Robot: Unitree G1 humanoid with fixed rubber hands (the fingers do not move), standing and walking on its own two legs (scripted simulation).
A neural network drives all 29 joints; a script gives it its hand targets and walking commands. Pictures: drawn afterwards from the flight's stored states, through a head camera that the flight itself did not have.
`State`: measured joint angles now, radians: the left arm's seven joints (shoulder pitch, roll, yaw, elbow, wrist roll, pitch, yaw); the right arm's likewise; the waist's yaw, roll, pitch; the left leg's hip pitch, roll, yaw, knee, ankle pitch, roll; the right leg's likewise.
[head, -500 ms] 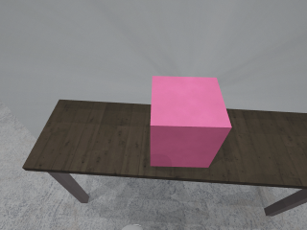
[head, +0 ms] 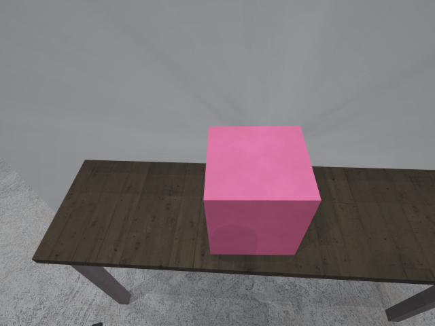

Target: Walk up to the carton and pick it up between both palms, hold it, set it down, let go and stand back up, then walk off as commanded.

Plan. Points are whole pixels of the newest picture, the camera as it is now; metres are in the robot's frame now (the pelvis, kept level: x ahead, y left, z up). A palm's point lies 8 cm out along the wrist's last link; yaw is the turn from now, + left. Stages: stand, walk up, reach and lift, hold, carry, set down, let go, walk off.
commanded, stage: walk up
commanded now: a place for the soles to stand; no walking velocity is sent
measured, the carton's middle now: (253, 193) +0.42 -0.05 -0.05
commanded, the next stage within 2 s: reach and lift in 1.06 s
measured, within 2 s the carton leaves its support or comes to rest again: neither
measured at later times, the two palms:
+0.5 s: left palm out of the picture +0.10 +0.29 -0.11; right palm out of the picture +0.10 -0.28 -0.11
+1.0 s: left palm out of the picture +0.11 +0.29 -0.11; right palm out of the picture +0.10 -0.29 -0.12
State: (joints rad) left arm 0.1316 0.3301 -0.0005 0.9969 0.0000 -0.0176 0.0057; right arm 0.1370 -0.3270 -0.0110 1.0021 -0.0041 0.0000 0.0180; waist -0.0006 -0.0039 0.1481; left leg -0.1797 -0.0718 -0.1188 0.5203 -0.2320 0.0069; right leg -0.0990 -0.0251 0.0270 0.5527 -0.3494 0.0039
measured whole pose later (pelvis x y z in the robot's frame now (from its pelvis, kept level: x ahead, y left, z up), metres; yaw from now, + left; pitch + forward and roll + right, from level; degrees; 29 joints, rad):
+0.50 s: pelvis +0.01 +0.00 +0.00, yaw +0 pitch -6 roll +0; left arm 0.11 0.33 0.00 1.01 0.00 -0.01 0.01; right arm 0.12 -0.33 -0.01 1.00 0.00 0.00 0.01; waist 0.00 0.00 0.15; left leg -0.15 -0.07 -0.12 0.48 -0.23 0.01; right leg -0.06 -0.03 0.03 0.49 -0.33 0.01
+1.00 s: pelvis +0.02 +0.00 +0.00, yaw +0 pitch -5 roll +1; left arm 0.11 0.33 0.00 1.01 0.00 0.00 0.00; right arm 0.12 -0.33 -0.01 1.00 0.00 -0.01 0.00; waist 0.00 0.00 0.14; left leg -0.14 -0.07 -0.12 0.46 -0.23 0.01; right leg -0.06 -0.03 0.03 0.48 -0.34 0.01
